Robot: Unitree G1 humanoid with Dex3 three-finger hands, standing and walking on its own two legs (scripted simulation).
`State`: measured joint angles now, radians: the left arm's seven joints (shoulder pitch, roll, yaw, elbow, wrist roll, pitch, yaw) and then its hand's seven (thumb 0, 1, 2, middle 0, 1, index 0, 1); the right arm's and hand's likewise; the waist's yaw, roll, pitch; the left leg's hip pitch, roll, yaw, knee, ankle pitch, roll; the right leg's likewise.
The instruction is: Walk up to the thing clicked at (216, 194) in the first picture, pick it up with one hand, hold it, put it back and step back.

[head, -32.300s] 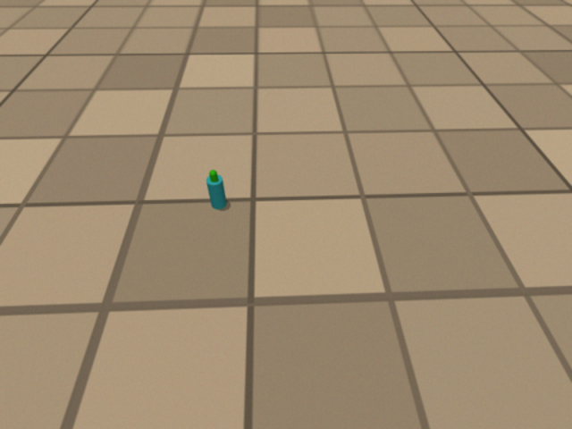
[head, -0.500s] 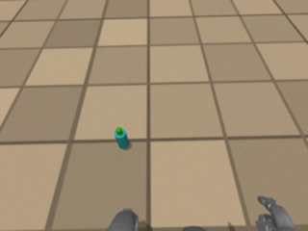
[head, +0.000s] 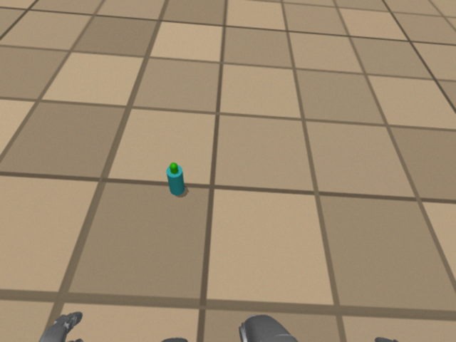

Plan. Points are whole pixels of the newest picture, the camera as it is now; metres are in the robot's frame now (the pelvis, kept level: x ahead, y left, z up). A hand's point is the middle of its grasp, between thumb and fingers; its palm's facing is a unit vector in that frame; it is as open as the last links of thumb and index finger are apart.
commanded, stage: step back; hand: left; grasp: from the side
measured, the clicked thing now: (175, 177) +0.86 +0.21 -0.66
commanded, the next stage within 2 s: stand in 1.42 s
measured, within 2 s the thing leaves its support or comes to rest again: neither
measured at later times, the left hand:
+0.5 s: hand out of the picture -0.08 +0.25 -0.13, palm faces +0.06 -0.89 -0.45, open 7.4 cm
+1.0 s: hand out of the picture -0.16 +0.23 -0.14, palm faces +0.08 -0.92 -0.39, open 7.4 cm
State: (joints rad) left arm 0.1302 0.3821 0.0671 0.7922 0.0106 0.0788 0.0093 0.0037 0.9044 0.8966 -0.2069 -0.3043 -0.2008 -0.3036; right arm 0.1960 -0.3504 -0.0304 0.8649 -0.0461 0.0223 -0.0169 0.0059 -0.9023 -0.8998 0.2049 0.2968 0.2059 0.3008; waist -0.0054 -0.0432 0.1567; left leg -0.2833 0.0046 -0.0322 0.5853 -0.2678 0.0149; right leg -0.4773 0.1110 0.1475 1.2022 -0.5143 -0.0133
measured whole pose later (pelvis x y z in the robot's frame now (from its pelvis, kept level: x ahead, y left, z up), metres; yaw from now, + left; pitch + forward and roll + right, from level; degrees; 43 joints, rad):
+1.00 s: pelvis -0.16 -0.04 +0.00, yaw +3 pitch -2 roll +0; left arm 0.29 0.34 0.06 1.00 0.04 -0.05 -0.01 0.00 0.90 0.90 -0.21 -0.30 -0.20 -0.30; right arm 0.20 -0.41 -0.07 0.96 -0.04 0.01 0.02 0.00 -0.91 -0.90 0.20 0.30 0.20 0.30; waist 0.05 0.04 0.07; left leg -0.39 0.01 -0.07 0.83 -0.43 0.01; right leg -0.22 -0.01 -0.04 0.54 -0.28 -0.02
